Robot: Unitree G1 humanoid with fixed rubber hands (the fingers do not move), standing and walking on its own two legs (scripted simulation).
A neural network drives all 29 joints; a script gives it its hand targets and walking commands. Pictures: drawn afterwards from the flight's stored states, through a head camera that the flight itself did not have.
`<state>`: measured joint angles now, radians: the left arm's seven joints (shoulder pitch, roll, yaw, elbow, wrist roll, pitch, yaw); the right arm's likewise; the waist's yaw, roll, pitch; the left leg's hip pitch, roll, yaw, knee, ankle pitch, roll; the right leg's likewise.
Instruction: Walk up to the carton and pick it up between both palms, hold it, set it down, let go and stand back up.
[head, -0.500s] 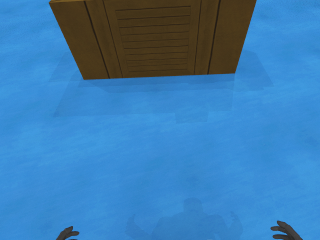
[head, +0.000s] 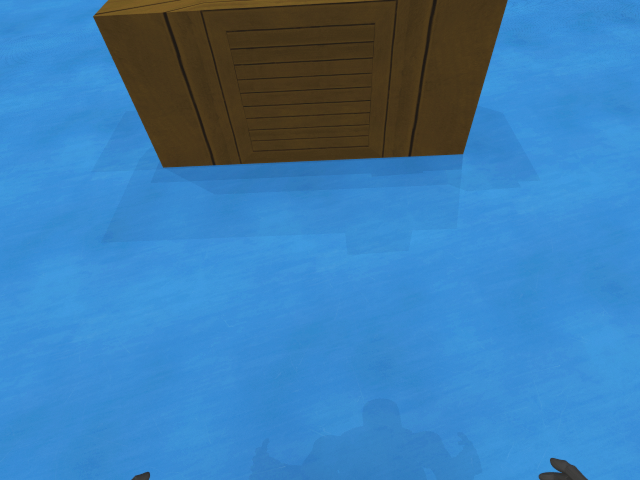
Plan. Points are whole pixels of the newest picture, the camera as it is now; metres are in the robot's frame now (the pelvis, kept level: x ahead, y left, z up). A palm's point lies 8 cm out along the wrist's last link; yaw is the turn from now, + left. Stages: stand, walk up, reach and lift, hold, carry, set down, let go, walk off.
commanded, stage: stand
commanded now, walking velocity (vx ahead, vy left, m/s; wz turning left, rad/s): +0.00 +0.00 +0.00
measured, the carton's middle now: out of the picture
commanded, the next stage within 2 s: walk up in 0.28 s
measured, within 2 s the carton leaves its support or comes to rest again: neither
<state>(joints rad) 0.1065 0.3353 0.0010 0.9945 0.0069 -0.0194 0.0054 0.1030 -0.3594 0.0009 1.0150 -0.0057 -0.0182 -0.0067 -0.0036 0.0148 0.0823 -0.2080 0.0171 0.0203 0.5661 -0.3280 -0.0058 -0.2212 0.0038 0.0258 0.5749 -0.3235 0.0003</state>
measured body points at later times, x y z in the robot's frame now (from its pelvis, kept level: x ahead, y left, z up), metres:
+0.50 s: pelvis +0.00 +0.00 +0.01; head +0.01 -0.01 +0.46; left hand +0.10 +0.30 -0.11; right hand +0.09 -0.31 -0.12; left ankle -0.01 +0.12 -0.73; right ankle -0.01 -0.12 -0.73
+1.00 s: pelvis +0.12 -0.10 +0.00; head +0.11 -0.12 +0.44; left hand +0.21 +0.22 -0.10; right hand +0.21 -0.45 -0.11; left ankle +0.21 +0.01 -0.69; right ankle +0.14 -0.22 -0.73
